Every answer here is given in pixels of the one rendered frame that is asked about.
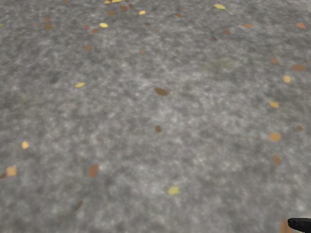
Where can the right robot hand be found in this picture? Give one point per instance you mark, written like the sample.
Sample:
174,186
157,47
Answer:
302,224

